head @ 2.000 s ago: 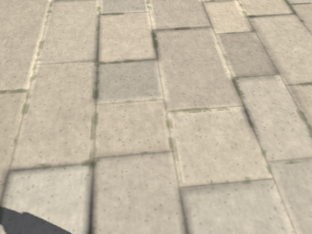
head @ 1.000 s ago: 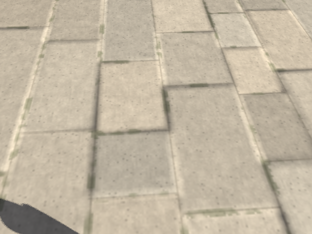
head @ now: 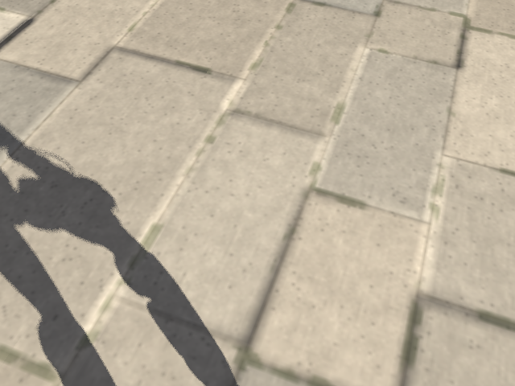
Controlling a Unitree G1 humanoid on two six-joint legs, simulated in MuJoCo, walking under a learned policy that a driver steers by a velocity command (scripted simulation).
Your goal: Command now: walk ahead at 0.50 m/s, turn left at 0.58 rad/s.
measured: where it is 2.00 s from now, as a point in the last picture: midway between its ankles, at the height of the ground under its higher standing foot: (97, 236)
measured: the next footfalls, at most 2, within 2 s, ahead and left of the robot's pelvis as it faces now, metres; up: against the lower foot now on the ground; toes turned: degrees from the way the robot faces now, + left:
right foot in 0.22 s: +0.33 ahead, -0.15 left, +0.00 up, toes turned +11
left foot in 0.76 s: +0.51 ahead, +0.20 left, +0.00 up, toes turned +30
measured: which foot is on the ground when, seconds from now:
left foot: down 0.00-0.24, up 0.26-0.74, down 0.76-1.00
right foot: up 0.00-0.20, down 0.22-0.74, up 0.76-1.00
